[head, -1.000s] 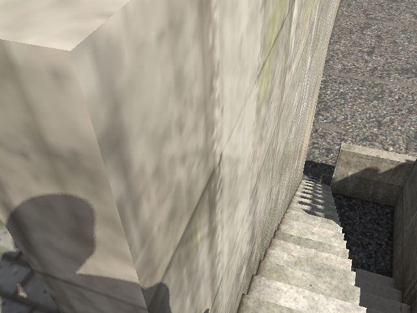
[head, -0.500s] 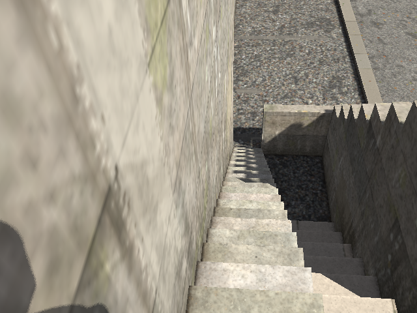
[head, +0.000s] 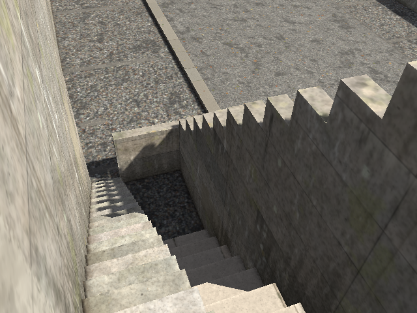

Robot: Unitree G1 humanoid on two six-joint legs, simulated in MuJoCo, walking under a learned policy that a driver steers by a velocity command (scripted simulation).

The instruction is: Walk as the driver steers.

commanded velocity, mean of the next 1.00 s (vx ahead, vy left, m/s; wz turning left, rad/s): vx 0.50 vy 0.00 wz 0.21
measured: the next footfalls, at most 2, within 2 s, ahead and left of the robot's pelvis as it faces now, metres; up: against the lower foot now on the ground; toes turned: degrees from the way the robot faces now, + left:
right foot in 0.32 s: +0.25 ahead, -0.23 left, -0.20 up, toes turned -16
left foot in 0.82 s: +0.49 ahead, +0.25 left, -0.41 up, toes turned -5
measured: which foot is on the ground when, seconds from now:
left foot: down 0.00-0.30, up 0.32-0.80, down 0.82-1.00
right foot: up 0.00-0.30, down 0.32-0.74, up 0.76-1.00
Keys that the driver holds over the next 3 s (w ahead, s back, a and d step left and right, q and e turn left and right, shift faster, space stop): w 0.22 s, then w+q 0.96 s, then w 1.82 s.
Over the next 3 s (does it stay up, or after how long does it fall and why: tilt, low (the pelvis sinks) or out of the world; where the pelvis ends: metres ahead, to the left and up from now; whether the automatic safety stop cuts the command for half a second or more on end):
stays up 1.10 0.20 -1.07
